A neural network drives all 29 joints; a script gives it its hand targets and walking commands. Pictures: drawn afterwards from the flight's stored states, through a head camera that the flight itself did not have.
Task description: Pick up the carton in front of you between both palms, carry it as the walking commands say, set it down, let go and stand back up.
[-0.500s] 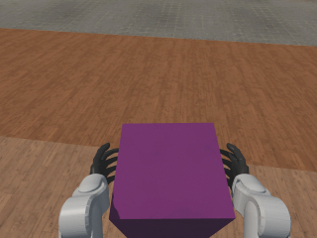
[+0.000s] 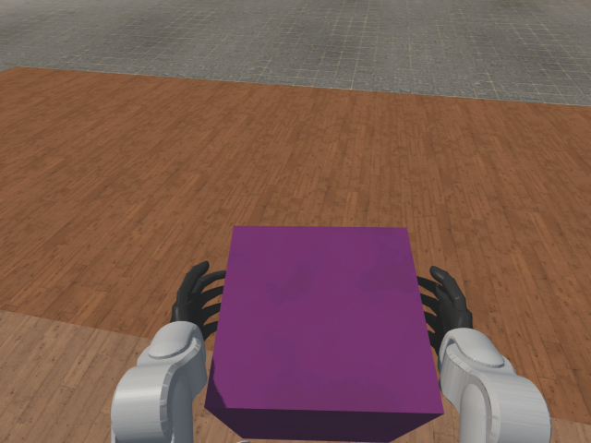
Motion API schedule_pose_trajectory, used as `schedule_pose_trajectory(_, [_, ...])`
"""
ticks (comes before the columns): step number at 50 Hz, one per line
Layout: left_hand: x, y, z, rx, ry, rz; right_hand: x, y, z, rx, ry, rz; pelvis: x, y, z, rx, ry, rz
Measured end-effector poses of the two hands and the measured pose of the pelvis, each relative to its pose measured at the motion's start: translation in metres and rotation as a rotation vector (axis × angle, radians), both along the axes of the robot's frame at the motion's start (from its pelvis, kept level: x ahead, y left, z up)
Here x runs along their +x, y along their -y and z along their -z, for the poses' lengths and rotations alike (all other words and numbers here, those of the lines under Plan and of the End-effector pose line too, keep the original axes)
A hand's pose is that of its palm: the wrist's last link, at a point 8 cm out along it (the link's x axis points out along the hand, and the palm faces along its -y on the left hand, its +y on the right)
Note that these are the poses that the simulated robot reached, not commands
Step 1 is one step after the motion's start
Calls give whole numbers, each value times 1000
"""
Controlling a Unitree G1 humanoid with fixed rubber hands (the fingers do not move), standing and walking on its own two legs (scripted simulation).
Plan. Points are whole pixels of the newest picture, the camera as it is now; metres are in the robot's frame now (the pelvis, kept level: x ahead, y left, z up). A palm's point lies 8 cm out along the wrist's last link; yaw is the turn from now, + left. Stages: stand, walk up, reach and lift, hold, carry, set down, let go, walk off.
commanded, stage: carry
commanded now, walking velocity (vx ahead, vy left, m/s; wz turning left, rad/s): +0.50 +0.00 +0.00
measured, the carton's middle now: (317, 342) +0.24 +0.00 +0.03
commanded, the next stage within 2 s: none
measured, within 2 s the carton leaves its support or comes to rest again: neither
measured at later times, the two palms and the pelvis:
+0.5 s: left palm (235, 144) +0.61 +0.15 +0.10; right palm (393, 148) +0.60 -0.15 +0.10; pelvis +0.33 +0.01 +0.00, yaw -1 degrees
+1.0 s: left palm (261, 72) +0.99 +0.14 +0.08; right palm (372, 72) +1.00 -0.16 +0.08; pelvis +0.66 -0.02 -0.02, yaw +0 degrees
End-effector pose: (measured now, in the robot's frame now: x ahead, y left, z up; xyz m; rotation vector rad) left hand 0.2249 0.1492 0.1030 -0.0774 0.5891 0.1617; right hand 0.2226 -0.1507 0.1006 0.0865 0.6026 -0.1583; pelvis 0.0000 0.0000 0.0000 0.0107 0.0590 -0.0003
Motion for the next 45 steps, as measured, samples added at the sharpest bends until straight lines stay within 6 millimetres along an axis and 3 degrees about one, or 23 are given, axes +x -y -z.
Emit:
schedule_pose_trajectory(5, [86, -18, 25, -29, -22, 18, 80, -18, 17, -32, -23, 15, 77, -20, 20, 15, 11, 33])
schedule_pose_trajectory(9, [139, -20, 26, -23, -104, 55, 121, -21, 20, -26, -105, 53, 120, -31, 4, -8, -3, 54])
schedule_pose_trajectory(15, [218, -18, 11, -24, -86, 83, 193, -19, 3, -33, -88, 79, 191, -34, -13, -35, -15, 45])
schedule_pose_trajectory(23, [346, -10, 0, -17, -7, 29, 336, -9, -4, -17, -8, 32, 298, -15, -5, -15, -2, 25])
schedule_pose_trajectory(28, [447, 6, 9, 18, 18, -3, 446, 8, 15, 10, 18, 4, 376, 6, 22, -2, 16, -3])
schedule_pose_trajectory(31, [496, 12, 20, 33, -32, -43, 506, 13, 30, -1, -30, -26, 408, 18, 23, -7, 14, -8])
schedule_pose_trajectory(36, [558, 12, 32, 0, -104, -102, 582, 12, 37, 53, -102, -30, 461, 31, 7, 9, -4, -15])
schedule_pose_trajectory(45, [691, 15, 18, -44, -29, -96, 706, 15, 21, 58, -24, -5, 579, 33, -3, 15, -44, -5])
